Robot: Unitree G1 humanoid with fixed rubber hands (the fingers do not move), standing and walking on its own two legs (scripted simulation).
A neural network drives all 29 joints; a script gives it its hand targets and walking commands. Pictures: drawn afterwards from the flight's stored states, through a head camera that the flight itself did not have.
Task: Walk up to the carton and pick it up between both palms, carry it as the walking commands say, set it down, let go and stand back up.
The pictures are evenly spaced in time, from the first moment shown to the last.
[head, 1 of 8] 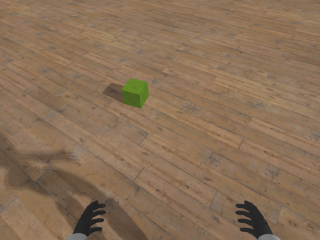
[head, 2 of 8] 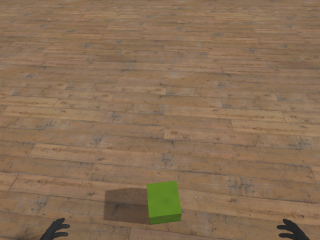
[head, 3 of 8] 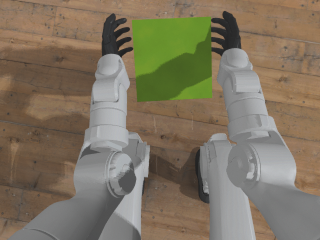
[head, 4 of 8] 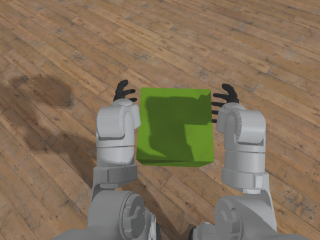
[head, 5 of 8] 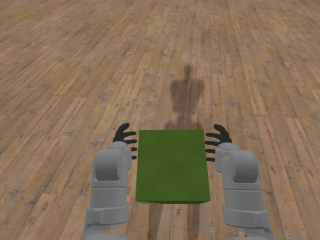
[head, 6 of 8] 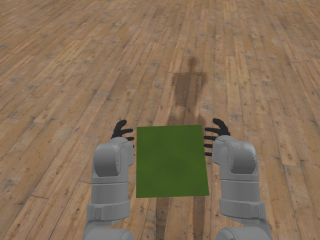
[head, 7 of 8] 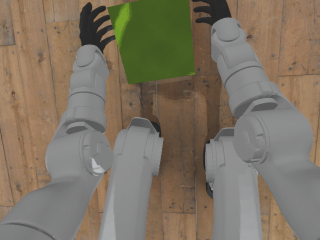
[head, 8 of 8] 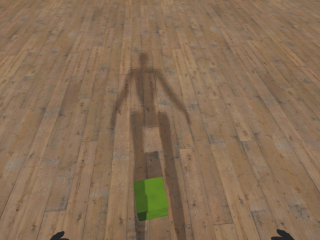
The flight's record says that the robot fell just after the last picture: no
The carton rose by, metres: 0.71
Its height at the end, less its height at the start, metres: +0.00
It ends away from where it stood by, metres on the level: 1.77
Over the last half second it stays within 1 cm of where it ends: yes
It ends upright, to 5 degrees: yes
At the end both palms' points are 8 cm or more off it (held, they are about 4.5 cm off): yes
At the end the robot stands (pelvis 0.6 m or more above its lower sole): yes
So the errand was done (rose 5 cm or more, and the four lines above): yes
